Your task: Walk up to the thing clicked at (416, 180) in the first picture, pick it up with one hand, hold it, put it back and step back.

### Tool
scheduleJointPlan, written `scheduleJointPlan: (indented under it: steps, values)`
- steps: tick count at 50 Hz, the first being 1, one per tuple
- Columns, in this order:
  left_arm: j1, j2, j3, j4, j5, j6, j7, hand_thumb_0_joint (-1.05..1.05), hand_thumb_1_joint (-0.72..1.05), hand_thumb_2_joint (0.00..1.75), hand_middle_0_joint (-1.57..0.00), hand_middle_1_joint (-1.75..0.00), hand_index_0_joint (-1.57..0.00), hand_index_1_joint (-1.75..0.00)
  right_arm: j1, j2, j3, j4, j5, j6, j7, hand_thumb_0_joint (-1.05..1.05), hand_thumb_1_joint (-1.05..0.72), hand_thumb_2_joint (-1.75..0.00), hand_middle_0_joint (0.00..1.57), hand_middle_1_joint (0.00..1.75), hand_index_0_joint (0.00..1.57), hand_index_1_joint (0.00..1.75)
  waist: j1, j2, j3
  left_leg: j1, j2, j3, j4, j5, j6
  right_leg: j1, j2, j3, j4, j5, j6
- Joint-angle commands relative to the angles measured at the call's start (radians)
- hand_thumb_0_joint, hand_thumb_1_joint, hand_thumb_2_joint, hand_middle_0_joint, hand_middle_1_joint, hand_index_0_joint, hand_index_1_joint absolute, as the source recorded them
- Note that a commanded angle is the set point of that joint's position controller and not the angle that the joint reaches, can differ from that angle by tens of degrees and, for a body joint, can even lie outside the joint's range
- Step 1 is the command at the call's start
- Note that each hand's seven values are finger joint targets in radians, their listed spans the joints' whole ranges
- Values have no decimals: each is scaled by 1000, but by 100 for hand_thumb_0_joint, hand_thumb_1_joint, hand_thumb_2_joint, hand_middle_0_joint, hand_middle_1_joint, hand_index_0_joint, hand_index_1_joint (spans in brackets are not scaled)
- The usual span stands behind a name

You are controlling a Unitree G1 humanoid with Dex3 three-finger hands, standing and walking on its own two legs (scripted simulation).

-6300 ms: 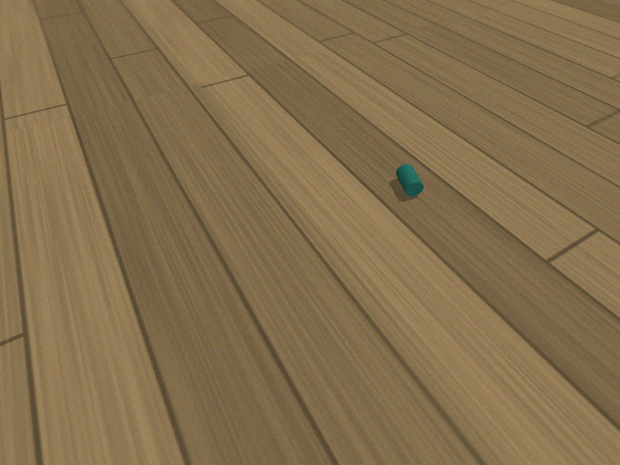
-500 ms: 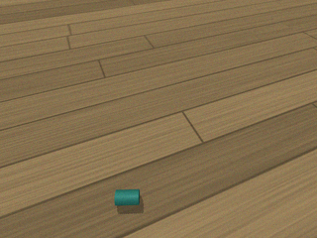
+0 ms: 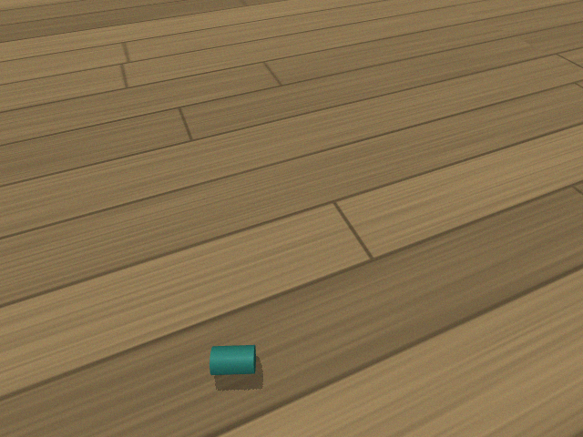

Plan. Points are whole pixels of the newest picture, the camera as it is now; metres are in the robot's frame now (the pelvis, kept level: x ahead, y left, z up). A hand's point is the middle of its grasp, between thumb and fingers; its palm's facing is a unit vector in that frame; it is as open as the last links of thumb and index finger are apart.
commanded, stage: stand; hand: left
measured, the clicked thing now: (233, 359) +0.48 +0.20 -0.74
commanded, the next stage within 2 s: none
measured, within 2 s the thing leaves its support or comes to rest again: neither
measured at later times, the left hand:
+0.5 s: hand out of the picture +0.07 +0.25 -0.16, palm faces -0.01 -0.94 -0.34, open 7.4 cm
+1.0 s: hand out of the picture +0.07 +0.25 -0.16, palm faces -0.02 -0.94 -0.34, open 7.4 cm
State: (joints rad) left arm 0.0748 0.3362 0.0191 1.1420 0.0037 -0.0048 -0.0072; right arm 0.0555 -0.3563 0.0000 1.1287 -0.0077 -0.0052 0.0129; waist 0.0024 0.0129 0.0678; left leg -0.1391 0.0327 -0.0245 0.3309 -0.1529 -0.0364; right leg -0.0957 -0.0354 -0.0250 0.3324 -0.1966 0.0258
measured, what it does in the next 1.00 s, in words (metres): stands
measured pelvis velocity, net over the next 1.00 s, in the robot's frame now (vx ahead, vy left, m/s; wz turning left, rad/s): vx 0.00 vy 0.00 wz -0.01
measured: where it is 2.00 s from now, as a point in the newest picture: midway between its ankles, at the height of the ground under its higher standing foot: outside the picture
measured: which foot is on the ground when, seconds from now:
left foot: down 0.00-1.00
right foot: down 0.00-1.00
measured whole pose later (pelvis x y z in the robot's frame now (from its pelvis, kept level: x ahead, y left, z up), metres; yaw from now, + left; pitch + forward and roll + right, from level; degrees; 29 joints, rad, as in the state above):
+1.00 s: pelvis +0.00 +0.00 +0.00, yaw +0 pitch -2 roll +0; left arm 0.12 0.35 0.01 1.12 0.00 0.00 -0.01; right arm 0.10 -0.36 0.01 1.13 -0.01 0.00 0.02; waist 0.00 0.01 0.06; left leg -0.14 0.04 -0.02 0.33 -0.16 -0.04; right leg -0.10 -0.03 -0.02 0.33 -0.20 0.02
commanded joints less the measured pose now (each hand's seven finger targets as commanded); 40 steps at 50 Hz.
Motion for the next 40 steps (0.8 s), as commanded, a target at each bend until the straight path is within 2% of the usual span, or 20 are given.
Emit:
scheduleJointPlan:
  steps: [1, 5, 18, 21, 25, 27, 33, 37, 40]
  values:
    - [-41, 224, 32, -55, 5, -23, 10, 0, 90, 90, -20, -30, -20, -30, -46, -210, -41, -56, -2, -24, -15, 0, -90, -90, 20, 30, 20, 30, -2, -12, -102, 34, 96, -71, -45, 125, 37, -2, -99, 72, -59, 95, -34]
    - [-34, 224, 31, -58, 4, -24, 9, 0, 90, 90, -20, -30, -20, -30, -34, -214, -41, -51, -2, -25, -15, 0, -90, -90, 20, 30, 20, 30, -2, -11, -117, 37, 99, -69, -39, 138, 42, 14, -104, 75, -54, 121, -37]
    - [-24, 234, 30, -62, 4, -25, 9, 0, 90, 90, -20, -30, -20, -30, 5, -206, -37, -42, -3, -19, -11, 0, -90, -90, 20, 30, 20, 30, -10, -23, -68, -2, 88, -72, -54, 27, 39, -20, -98, 84, -77, 23, -35]
    - [-13, 236, 31, -66, 2, -25, 9, 0, 90, 90, -20, -30, -20, -30, -5, -211, -38, -47, -5, -23, -13, 0, -90, -90, 20, 30, 20, 30, -1, -6, -100, 24, 99, -70, -42, 111, 41, -1, -103, 84, -57, 92, -40]
    - [-13, 235, 28, -69, 4, -27, 12, 0, 90, 90, -20, -30, -20, -30, 6, -211, -39, -45, -2, -22, -13, 0, -90, -90, 20, 30, 20, 30, -6, -25, -94, 28, 98, -73, -37, 123, 39, -12, -98, 78, -64, 93, -36]
    - [-10, 230, 26, -66, 4, -24, 9, 0, 90, 90, -20, -30, -20, -30, 1, -211, -36, -43, -1, -20, -14, 0, -90, -90, 20, 30, 20, 30, -5, -9, -76, 14, 94, -69, -41, 63, 41, -20, -99, 84, -74, 57, -38]
    - [0, 232, 25, -66, 6, -22, 9, 0, 90, 90, -20, -30, -20, -30, 4, -214, -37, -46, -1, -18, -12, 0, -90, -90, 20, 30, 20, 30, -4, -13, -63, 2, 91, -73, -51, 17, 41, -34, -94, 81, -78, 10, -38]
    - [-6, 239, 29, -75, 4, -26, 10, 0, 90, 90, -20, -30, -20, -30, 10, -210, -36, -50, -3, -23, -12, 0, -90, -90, 20, 30, 20, 30, -6, -15, -92, 21, 99, -70, -42, 108, 41, -14, -100, 83, -58, 89, -41]
    - [0, 231, 26, -74, 3, -25, 10, 0, 90, 90, -20, -30, -20, -30, 5, -212, -37, -50, -2, -23, -14, 0, -90, -90, 20, 30, 20, 30, -2, -14, -99, 37, 101, -69, -35, 130, 42, -12, -99, 81, -58, 103, -41]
